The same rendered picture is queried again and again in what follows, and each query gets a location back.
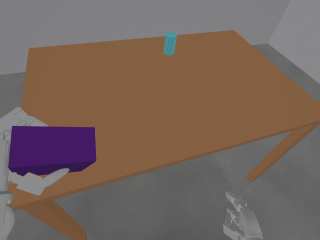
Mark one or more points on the right robot hand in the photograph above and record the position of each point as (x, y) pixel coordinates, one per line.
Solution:
(245, 224)

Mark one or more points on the left robot hand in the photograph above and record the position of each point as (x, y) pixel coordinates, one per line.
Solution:
(30, 182)

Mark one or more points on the table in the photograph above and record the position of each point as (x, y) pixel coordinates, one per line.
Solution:
(151, 110)

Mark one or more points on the left robot forearm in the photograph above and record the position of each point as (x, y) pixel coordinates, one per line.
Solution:
(7, 214)

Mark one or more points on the sponge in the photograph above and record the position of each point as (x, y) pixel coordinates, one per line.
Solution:
(42, 150)

